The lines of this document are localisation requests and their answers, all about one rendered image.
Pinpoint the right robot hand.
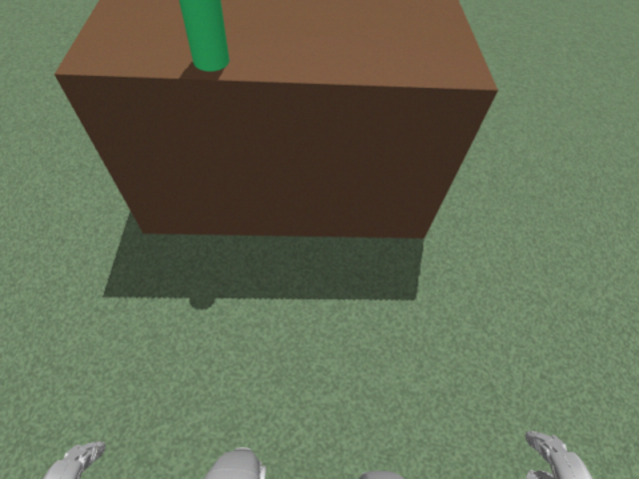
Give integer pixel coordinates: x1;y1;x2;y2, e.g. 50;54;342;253
525;431;593;479

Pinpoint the bottle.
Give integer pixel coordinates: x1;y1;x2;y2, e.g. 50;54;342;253
179;0;230;72

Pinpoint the left robot hand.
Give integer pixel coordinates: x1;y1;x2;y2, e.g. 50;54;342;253
43;441;106;479

